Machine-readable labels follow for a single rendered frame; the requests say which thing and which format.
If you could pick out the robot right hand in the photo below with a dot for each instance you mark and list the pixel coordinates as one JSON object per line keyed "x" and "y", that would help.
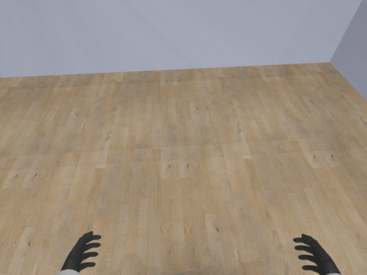
{"x": 325, "y": 265}

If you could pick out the robot left hand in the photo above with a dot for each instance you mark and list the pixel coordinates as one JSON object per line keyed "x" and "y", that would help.
{"x": 77, "y": 255}

